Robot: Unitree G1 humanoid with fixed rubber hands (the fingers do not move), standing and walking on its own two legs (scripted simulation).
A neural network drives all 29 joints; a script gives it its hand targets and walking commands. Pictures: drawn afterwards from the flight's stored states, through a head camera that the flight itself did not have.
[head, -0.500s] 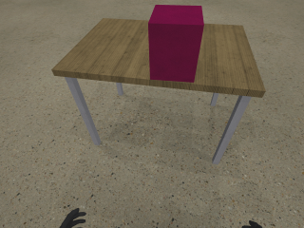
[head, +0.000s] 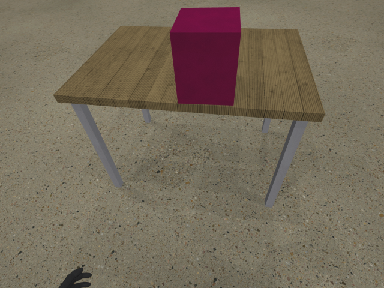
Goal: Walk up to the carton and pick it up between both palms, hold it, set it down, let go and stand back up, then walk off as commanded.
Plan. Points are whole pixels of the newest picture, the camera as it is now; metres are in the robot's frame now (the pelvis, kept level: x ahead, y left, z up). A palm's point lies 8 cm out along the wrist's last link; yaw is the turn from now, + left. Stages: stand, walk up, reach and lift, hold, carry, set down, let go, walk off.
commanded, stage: walk up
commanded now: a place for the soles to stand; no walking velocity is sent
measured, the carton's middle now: (207, 57) +0.83 -0.02 +0.08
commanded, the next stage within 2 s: none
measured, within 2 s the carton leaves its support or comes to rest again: neither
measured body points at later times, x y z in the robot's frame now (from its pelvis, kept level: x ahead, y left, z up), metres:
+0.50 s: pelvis +0.11 +0.03 -0.01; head +0.12 +0.03 +0.44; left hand +0.18 +0.33 -0.11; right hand +0.21 -0.28 -0.11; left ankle +0.23 +0.13 -0.72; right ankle +0.05 -0.11 -0.71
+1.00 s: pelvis +0.21 +0.03 +0.00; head +0.21 +0.01 +0.45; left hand +0.30 +0.33 -0.09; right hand +0.26 -0.28 -0.12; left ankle +0.24 +0.13 -0.68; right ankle +0.26 -0.11 -0.71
